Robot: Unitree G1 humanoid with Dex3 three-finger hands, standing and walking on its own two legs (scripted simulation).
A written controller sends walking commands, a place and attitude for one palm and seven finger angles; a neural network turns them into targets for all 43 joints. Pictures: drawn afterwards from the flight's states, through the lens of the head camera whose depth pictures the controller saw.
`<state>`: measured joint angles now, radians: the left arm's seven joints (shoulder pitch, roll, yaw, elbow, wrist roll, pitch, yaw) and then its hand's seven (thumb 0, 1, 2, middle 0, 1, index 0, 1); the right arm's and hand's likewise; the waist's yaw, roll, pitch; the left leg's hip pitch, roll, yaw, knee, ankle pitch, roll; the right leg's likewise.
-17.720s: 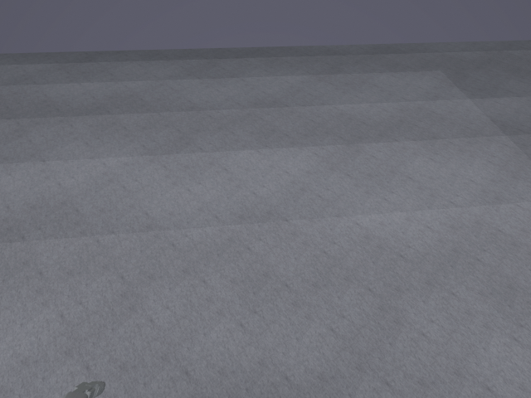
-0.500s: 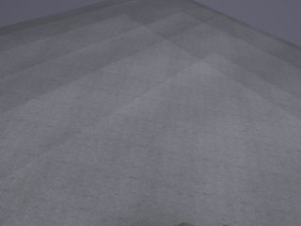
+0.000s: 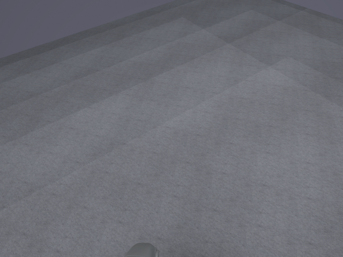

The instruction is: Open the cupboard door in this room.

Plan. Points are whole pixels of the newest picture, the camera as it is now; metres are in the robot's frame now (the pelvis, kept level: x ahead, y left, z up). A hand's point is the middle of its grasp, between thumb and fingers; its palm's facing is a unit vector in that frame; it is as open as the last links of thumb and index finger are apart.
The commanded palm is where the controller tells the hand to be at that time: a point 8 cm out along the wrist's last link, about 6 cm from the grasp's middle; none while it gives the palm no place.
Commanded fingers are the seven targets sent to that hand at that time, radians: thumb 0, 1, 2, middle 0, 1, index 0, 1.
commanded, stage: turn or walk to find it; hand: left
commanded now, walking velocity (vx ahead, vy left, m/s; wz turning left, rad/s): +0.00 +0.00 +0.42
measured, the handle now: out of the picture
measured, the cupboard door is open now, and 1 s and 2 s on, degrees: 0 0 0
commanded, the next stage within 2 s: stand and wait in 1.16 s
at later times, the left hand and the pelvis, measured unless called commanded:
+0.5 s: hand out of the picture -0.03 +0.26 -0.17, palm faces +0.26 -0.93 -0.25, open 7.4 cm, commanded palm none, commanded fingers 0.00 0.90 0.90 -0.20 -0.30 -0.20 -0.30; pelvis -0.03 +0.04 +0.00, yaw +12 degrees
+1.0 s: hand out of the picture -0.08 +0.18 -0.15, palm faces +0.44 -0.86 -0.26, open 7.3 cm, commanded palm none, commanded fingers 0.00 0.90 0.90 -0.20 -0.30 -0.20 -0.30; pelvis -0.05 -0.02 +0.00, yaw +25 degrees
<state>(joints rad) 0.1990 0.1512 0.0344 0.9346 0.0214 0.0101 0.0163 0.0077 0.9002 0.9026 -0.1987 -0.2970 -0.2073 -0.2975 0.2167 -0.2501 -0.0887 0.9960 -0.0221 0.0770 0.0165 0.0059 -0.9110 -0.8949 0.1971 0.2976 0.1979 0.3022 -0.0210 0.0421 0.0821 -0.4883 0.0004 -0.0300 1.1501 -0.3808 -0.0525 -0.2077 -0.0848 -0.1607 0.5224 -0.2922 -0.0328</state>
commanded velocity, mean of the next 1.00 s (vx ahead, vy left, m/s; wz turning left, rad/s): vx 0.00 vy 0.00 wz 0.42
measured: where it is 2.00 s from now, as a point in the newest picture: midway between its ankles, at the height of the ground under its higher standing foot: outside the picture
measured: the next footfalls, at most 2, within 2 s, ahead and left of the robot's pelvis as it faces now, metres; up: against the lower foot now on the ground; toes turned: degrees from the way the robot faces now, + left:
left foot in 0.26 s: +0.00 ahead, +0.16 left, +0.00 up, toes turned +13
right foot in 0.68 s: +0.03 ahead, -0.09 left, +0.00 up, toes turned +12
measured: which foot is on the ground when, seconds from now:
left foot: up 0.00-0.24, down 0.26-0.68, up 0.70-1.00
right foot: down 0.00-0.26, up 0.28-0.66, down 0.68-1.00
